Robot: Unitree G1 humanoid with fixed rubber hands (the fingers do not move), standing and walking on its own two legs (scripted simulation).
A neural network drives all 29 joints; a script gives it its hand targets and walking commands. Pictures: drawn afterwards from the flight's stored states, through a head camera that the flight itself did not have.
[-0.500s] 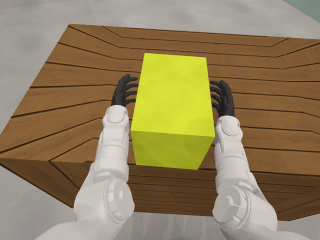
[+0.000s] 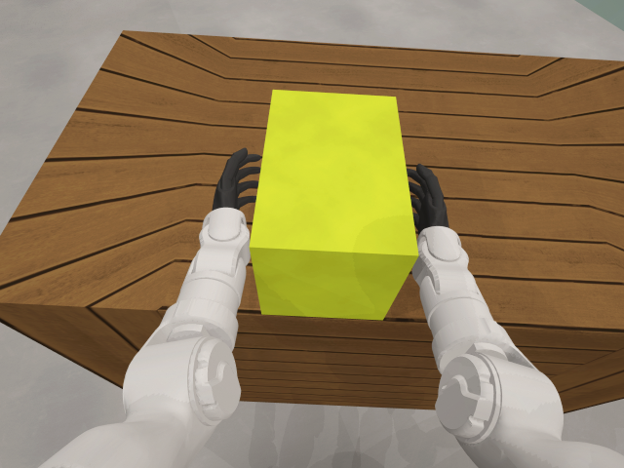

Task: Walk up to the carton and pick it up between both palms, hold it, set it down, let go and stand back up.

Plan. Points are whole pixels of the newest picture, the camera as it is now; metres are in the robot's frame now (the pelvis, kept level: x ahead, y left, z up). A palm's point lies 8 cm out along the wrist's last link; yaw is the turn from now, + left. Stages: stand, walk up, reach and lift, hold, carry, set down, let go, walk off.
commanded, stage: set down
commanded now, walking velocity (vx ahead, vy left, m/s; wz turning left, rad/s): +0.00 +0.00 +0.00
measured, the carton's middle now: (328, 206) +0.45 +0.02 +0.03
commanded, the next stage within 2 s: none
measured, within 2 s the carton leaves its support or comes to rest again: neither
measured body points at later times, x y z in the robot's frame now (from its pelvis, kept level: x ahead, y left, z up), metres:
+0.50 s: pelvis -0.02 -0.01 -0.01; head +0.02 +0.00 +0.44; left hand +0.45 +0.21 +0.13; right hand +0.45 -0.16 +0.12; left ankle +0.00 +0.09 -0.75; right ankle -0.01 -0.09 -0.75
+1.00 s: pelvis -0.03 -0.02 +0.00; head +0.01 -0.01 +0.44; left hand +0.45 +0.21 +0.19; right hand +0.45 -0.16 +0.18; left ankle +0.00 +0.09 -0.75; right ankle -0.02 -0.09 -0.75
